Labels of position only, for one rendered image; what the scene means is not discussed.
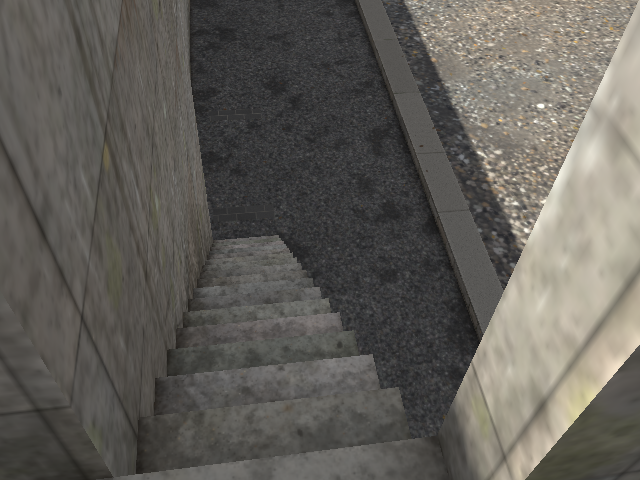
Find stairs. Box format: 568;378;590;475
136;235;412;474

